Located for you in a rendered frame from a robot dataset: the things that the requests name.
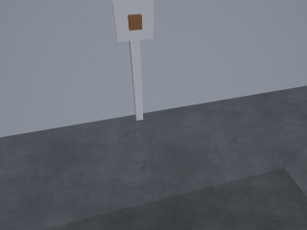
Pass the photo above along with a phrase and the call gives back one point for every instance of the panel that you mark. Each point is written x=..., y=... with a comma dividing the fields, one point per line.
x=121, y=10

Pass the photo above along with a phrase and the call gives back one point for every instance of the button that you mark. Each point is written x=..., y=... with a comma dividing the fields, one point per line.
x=135, y=22

